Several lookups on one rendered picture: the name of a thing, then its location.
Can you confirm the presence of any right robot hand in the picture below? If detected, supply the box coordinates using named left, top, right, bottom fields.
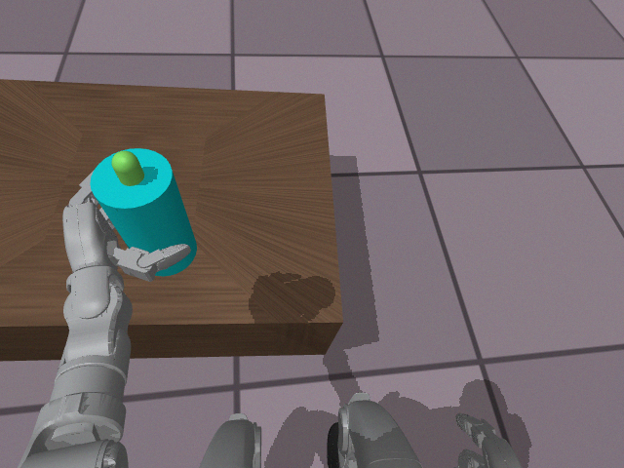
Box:
left=454, top=413, right=523, bottom=468

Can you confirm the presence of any bottle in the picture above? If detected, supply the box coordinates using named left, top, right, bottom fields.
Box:
left=90, top=148, right=197, bottom=277

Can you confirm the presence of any left robot hand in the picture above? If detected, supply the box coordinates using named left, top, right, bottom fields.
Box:
left=62, top=171, right=191, bottom=282

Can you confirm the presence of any left robot arm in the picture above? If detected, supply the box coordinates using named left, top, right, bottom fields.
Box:
left=18, top=265, right=133, bottom=468

